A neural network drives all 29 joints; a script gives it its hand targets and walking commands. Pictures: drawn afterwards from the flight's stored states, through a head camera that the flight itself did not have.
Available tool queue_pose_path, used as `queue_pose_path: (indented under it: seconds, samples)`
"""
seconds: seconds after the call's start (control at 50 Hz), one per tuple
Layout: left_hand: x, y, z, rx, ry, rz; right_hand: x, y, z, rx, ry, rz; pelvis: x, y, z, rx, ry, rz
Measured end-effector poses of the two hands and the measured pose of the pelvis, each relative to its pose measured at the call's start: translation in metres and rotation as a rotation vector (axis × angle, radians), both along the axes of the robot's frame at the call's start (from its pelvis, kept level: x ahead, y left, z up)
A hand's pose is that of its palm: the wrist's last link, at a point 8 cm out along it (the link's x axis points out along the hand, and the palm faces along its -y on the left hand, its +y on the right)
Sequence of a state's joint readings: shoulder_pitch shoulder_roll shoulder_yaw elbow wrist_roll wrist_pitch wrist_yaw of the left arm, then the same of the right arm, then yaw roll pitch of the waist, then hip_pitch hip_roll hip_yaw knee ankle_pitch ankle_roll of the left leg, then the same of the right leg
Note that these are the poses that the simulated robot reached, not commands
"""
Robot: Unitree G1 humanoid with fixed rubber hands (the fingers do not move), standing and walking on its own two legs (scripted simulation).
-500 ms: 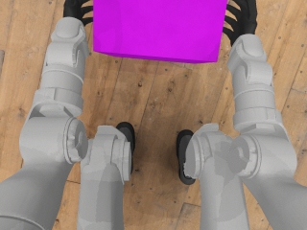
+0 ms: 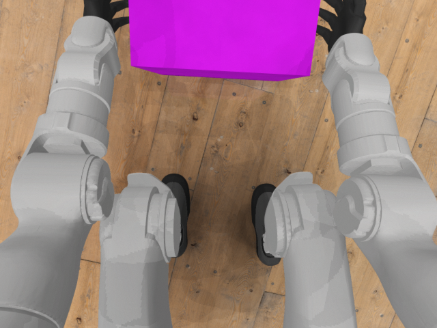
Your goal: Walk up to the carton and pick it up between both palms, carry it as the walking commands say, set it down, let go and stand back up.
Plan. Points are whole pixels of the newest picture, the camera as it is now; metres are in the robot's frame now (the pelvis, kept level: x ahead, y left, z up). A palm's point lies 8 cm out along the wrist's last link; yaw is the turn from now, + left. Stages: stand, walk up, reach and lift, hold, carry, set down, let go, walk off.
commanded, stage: set down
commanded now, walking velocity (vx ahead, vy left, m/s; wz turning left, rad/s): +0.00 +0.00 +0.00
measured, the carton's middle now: (223, 22) +0.57 +0.02 -0.24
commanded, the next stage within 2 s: none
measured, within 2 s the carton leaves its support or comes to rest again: rests again in 0.52 s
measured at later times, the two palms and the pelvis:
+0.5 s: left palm (105, 19) +0.53 +0.20 -0.15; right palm (344, 37) +0.53 -0.15 -0.15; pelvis +0.00 +0.00 +0.00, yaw +0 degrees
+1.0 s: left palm (105, 16) +0.54 +0.20 -0.16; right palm (344, 33) +0.53 -0.15 -0.15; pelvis +0.01 +0.00 +0.00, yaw -1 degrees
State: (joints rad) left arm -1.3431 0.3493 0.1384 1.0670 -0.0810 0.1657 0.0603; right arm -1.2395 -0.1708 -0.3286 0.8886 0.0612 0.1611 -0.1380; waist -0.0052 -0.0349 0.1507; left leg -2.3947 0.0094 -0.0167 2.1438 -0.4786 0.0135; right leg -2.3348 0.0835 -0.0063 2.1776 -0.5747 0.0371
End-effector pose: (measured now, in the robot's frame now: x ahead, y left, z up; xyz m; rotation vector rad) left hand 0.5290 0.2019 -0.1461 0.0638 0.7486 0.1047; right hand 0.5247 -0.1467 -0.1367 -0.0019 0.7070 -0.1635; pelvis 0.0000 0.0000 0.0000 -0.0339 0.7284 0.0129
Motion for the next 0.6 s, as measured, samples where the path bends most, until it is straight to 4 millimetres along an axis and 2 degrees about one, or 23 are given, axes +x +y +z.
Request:
queue_pose_path:
  seconds: [0.6]
  samples:
    - [0.005, -0.004, -0.006, -0.039, -0.015, -0.025, 0.002, -0.007, -0.012, -0.001, 0.019, -0.001, 0.003, -0.002, -0.004, 0.003, -0.031, -0.009]
